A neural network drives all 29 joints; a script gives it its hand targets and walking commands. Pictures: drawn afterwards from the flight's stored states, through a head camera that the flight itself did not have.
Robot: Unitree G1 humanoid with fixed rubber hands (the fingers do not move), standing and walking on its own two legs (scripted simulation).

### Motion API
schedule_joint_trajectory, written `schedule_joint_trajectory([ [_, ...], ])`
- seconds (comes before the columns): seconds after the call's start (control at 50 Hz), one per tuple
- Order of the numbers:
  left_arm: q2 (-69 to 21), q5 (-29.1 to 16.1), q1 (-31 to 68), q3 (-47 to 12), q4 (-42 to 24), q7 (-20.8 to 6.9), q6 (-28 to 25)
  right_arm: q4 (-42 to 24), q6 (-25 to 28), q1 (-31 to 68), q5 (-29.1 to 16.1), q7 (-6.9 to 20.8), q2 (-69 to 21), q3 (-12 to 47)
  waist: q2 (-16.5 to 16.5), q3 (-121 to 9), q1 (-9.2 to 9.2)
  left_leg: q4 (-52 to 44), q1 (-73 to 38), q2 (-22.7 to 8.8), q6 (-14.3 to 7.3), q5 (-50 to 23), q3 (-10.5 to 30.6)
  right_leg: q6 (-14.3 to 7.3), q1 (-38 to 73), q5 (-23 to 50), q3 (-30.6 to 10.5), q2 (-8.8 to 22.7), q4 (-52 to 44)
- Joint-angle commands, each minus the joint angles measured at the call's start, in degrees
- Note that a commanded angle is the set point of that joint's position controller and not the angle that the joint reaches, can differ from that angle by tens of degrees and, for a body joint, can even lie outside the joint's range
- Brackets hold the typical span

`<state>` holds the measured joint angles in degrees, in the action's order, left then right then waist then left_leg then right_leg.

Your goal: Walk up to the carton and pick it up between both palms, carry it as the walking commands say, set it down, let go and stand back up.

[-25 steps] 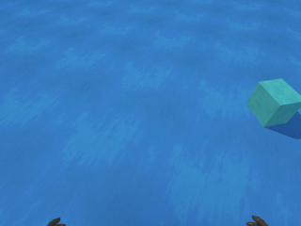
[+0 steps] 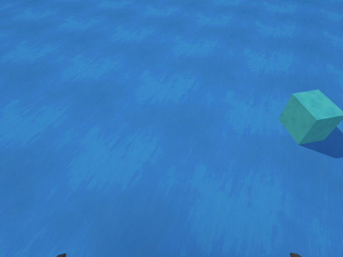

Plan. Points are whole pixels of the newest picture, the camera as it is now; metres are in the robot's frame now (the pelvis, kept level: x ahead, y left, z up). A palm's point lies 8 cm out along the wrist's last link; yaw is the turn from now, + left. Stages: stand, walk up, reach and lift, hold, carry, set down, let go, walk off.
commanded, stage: stand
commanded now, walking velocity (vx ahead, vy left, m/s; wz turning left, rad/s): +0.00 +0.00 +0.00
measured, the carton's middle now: (308, 117) +1.14 -1.04 -0.65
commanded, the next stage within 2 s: walk up in 0.10 s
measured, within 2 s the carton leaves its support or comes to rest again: neither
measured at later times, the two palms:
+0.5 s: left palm out of the picture +0.07 +0.25 -0.14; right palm out of the picture +0.05 -0.30 -0.15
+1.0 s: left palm (62, 243) +0.20 +0.31 -0.15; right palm (273, 241) +0.18 -0.24 -0.11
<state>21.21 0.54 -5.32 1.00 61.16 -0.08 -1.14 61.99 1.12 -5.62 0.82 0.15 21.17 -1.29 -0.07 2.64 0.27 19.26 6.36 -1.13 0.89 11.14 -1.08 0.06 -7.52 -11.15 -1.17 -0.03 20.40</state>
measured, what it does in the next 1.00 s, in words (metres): walks ahead: left foot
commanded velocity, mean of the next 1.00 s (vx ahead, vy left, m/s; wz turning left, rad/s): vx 0.19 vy -0.03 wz -0.06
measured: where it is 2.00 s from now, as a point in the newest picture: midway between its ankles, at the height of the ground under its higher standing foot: (179, 196)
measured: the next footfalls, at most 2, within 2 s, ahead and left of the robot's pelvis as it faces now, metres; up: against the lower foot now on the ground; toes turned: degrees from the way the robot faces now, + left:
left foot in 0.86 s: +0.19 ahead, +0.13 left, +0.00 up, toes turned +2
right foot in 1.32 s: +0.39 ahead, -0.15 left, +0.00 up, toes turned -15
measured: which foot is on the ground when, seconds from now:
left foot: down 0.00-0.46, up 0.48-0.84, down 0.86-1.00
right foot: down 0.00-0.88, up 0.90-1.00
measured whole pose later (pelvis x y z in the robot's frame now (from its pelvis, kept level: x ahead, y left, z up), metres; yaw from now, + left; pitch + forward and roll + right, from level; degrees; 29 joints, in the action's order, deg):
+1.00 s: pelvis +0.14 +0.04 -0.01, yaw -6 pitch -2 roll -1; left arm 17.6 2.6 -16.0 3.5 55.5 -1.1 -1.0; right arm 53.9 3.4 -13.4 3.6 0.5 14.4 -4.5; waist -2.9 4.3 -1.5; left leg 26.7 9.8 -1.8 -1.8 14.9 -7.4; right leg -1.4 -19.7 -22.0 1.3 4.5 60.5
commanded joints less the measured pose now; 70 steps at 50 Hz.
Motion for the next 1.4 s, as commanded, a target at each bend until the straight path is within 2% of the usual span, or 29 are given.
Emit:
schedule_joint_trajectory([
  [0.0, 10.73, -0.10, 2.13, 1.81, -3.21, 0.46, -0.80, -3.04, 0.80, 2.51, -0.13, -0.49, 10.25, -1.84, 0.20, -4.50, -0.16, -2.50, -1.88, -6.21, -2.11, -7.31, 5.00, -1.99, 0.02, 8.69, -5.21, 6.99, -3.10],
  [0.26, 11.26, 0.05, 2.31, 1.80, -3.11, 0.45, -0.68, -2.78, 0.66, 2.74, 0.01, -0.60, 10.32, -1.72, 0.16, -4.12, -0.19, -3.25, -2.21, -6.42, -2.17, -8.12, 4.82, -1.76, 0.38, 9.32, -5.25, 6.87, -3.29],
  [0.28, 6.22, 2.52, 5.22, 4.06, -6.16, -2.56, 2.72, 1.28, -1.86, -17.82, 0.72, -3.50, 10.06, -4.57, -6.31, -1.15, 4.75, -0.71, -9.08, -16.00, -6.75, 15.77, 15.18, 0.55, -14.79, -5.88, 3.31, 0.83, 15.01],
  [0.3, -3.27, 0.57, -0.11, 0.42, -5.94, -1.58, 3.24, -2.31, -2.00, -9.40, 2.87, -2.36, 4.46, -2.37, 11.86, 1.73, 0.30, -5.72, -1.75, -15.51, -5.94, 5.07, 11.35, 0.53, -13.56, -6.64, 2.78, 1.06, 14.46],
  [0.34, -1.01, 0.47, -3.58, 1.00, -6.93, -0.99, 3.58, -6.98, -2.57, -4.08, 3.62, -1.92, 4.87, -3.20, 14.88, 2.37, -1.23, -1.28, 5.45, -16.55, -8.58, -18.70, 6.64, 0.95, -11.03, -14.54, 2.76, 2.58, 22.74],
  [0.4, 1.04, 1.00, -8.53, 1.96, -6.36, -0.21, 2.79, -9.85, -2.70, -2.54, 2.77, -1.89, 6.26, -4.12, 7.56, -3.08, -2.90, 8.93, 6.10, -12.67, -4.75, -15.47, 0.24, -1.44, -4.40, -7.11, 4.18, 1.80, 8.23],
  [0.42, 2.51, 1.67, -11.40, 1.87, -5.81, -0.05, 2.35, -10.29, -2.68, -3.41, 2.92, -1.59, 2.61, -3.11, -1.29, -5.25, -3.66, 15.36, 12.03, -6.88, -1.71, -4.91, -2.67, -3.84, 1.84, 3.59, -4.00, 7.29, -0.36],
  [0.44, 8.19, 1.86, -14.62, 3.17, -5.43, 0.01, 2.16, -12.78, -2.69, -2.29, 2.88, -1.55, 0.50, -2.92, -17.14, -5.98, -4.94, 28.72, 25.64, 0.89, 0.81, 21.06, -7.13, -9.04, 10.62, 6.84, -19.35, 16.78, -4.83],
  [0.46, 9.79, 1.87, -15.38, 3.20, -6.83, 0.68, 1.25, -12.55, -2.63, -1.73, 4.10, -1.97, 1.16, -2.84, -14.68, -6.51, -6.22, 37.08, 29.23, 0.60, 0.21, 26.08, -2.85, -12.57, 10.05, -2.43, -24.82, 23.95, -9.82],
  [0.48, 13.28, 1.93, -15.26, 4.92, -6.77, 0.75, 1.23, -13.18, -1.51, -0.64, 3.71, -1.84, 5.06, -3.92, -15.77, -2.59, -7.19, 39.57, 29.34, -2.73, -0.13, 23.25, -0.93, -15.20, 5.29, -21.78, -22.85, 21.88, -12.41],
  [0.5, 12.77, 2.35, -12.77, 4.87, -7.60, 0.86, 0.54, -13.57, -0.57, 2.32, 4.15, -0.67, 6.36, -4.40, -10.75, 0.01, -5.88, 40.13, 30.47, -3.74, -0.51, 19.00, -0.36, -14.20, 3.08, -33.89, -25.48, 21.66, -16.75],
  [0.58, 2.13, 1.25, -12.38, 2.78, -7.32, 2.05, -1.59, -10.85, 0.75, -3.14, 3.10, 0.91, 0.95, -4.23, -3.59, -0.25, -2.43, 34.87, 26.62, -4.06, 1.28, 6.87, -1.18, -10.81, 7.77, -0.28, -10.67, 15.84, -12.62],
  [0.7, 3.60, 1.87, -16.18, 2.82, -6.87, 1.20, -2.22, -13.15, 0.20, 1.08, 3.27, 1.57, -0.70, -4.41, -9.62, 3.17, -3.86, 22.23, 20.72, -3.04, 1.38, 4.98, -3.57, -10.18, 2.83, -8.21, -6.82, 14.78, -13.63],
  [0.8, 3.45, 1.57, -14.68, 2.65, -7.15, 0.60, -1.97, -10.53, 1.21, -7.36, 2.38, 0.70, -0.49, -5.24, -3.83, 0.54, -0.17, 7.29, 0.71, -0.80, 1.13, 2.14, -5.40, -7.59, -4.66, -1.50, -2.89, 11.07, -0.58],
  [0.82, 2.39, 1.28, -15.68, 2.63, -6.91, 0.35, -1.89, -8.61, 1.70, -12.18, 2.27, 0.08, 0.92, -5.82, -0.78, -2.23, 1.65, 3.74, -6.75, -2.24, 0.61, 3.12, -4.22, -6.04, -7.50, -1.59, 0.09, 7.91, 7.81],
  [0.84, 1.06, 1.04, -16.65, 2.76, -7.82, 0.12, -1.84, -7.74, 2.05, -18.19, 2.75, -0.38, 5.73, -6.97, 7.96, -4.59, 3.64, -0.80, -14.80, -12.19, -2.34, 8.42, 8.32, -3.85, -16.28, -9.95, 2.84, 3.97, 20.33],
  [0.86, -0.52, 1.46, -13.92, 2.96, -10.51, -0.03, -1.72, -7.35, 2.22, -23.80, 3.18, -0.47, 12.40, -8.26, 18.02, -3.42, 5.00, -8.17, -16.46, -26.14, -5.89, 11.26, 28.45, -1.14, -28.25, -23.19, 4.23, 0.78, 37.36],
  [0.88, 0.64, 2.11, -6.97, 3.12, -12.55, 0.08, -0.97, -7.21, 1.90, -22.10, 2.56, -0.34, 10.03, -7.23, 9.58, 1.58, 5.51, -10.36, -8.07, -26.71, -10.98, 23.31, 30.82, -1.17, -27.90, -17.79, -0.87, 5.89, 42.54],
  [0.92, 1.40, 2.27, -4.62, 3.34, -12.62, -1.03, -1.66, -8.37, 2.06, -15.74, 2.85, -0.16, 6.06, -6.48, 7.59, 5.26, 3.30, -12.33, -2.30, -21.34, -9.57, 24.16, 21.53, -2.31, -29.39, -11.90, -1.79, 8.01, 46.47],
  [1.02, -0.73, 1.74, -5.22, 3.70, -11.64, -1.94, -0.87, -7.01, 5.01, -17.07, 2.59, -0.09, 1.06, -4.20, 6.85, 3.76, 0.11, -8.95, -2.05, -14.66, -6.87, -9.49, 4.34, -1.20, -24.59, -3.11, 1.96, 8.32, 38.41],
  [1.12, -5.08, 0.99, 2.46, 2.44, -13.14, -2.70, -0.06, -5.11, 4.89, -20.98, 2.63, -0.37, -0.92, -3.44, 6.67, 4.01, 0.94, -4.44, -1.00, -12.41, -6.77, -19.25, -1.06, -0.87, -21.27, 0.49, 5.13, 6.09, 23.07],
  [1.22, -7.63, 1.56, 6.60, 1.69, -13.50, -2.85, -0.15, -3.66, 3.95, -24.92, 2.36, -0.99, -0.94, -4.13, 8.67, 2.62, 3.28, -1.99, -4.16, -15.72, -7.58, -23.45, 0.59, -1.80, -19.44, -3.28, 6.83, 4.80, 16.70],
  [1.24, -7.22, 1.55, 6.03, 1.85, -13.42, -2.72, -0.35, -3.66, 3.66, -24.43, 2.08, -1.12, -0.72, -4.27, 8.89, 1.98, 2.81, -0.21, -3.90, -15.50, -7.05, -26.01, 0.10, -2.20, -16.63, -4.24, 7.10, 4.05, 13.98],
  [1.28, -3.55, 2.32, -5.35, 3.18, -10.01, -1.74, -1.57, -4.05, 3.31, -23.32, 1.10, -1.20, -0.55, -4.25, 2.11, -5.43, -2.53, 16.63, 4.57, -11.51, -4.34, -31.40, -4.68, -4.11, 5.00, 0.36, 8.75, 2.09, 4.88],
  [1.3, 1.49, 3.39, -14.97, 4.51, -7.39, -0.95, -2.49, -5.70, 3.57, -22.26, 0.35, -0.86, -3.52, -3.22, -7.71, -12.92, -6.54, 31.86, 16.75, -6.18, -1.53, -16.61, -7.51, -7.33, 20.79, 5.88, -3.55, 12.65, 3.91],
  [1.32, 9.43, 2.96, -17.98, 6.68, -6.76, -0.22, -3.45, -8.27, 3.85, -19.63, 0.67, -0.94, -5.11, -2.45, -20.06, -15.97, -7.21, 47.92, 31.31, 0.51, -1.47, 23.54, -7.03, -13.28, 28.24, 12.31, -22.42, 26.86, -0.06],
  [1.34, 10.69, 2.62, -19.94, 8.10, -6.09, 0.28, -2.74, -8.10, 3.56, -16.81, 1.46, -1.21, -1.69, -3.77, -12.26, -15.60, -7.86, 54.86, 33.55, -2.80, -3.64, 22.28, -0.33, -13.79, 24.16, -1.60, -19.89, 26.82, -0.49],
  [1.36, 7.42, 2.51, -15.22, 7.08, -7.52, 0.34, -2.60, -8.50, 3.97, -14.97, 1.52, -0.75, -0.62, -4.01, -8.11, -11.53, -5.86, 56.51, 35.04, -4.72, -3.41, 16.70, 0.39, -11.43, 19.37, -6.82, -15.81, 22.94, -2.36],
  [1.38, 3.51, 2.17, -11.04, 6.11, -7.79, 0.45, -3.19, -8.41, 4.10, -13.13, 1.43, -0.38, -2.04, -4.39, -5.25, -6.92, -4.05, 55.15, 34.57, -6.23, -2.70, 12.83, 0.35, -10.54, 13.45, -0.96, -12.67, 21.40, -2.93],
])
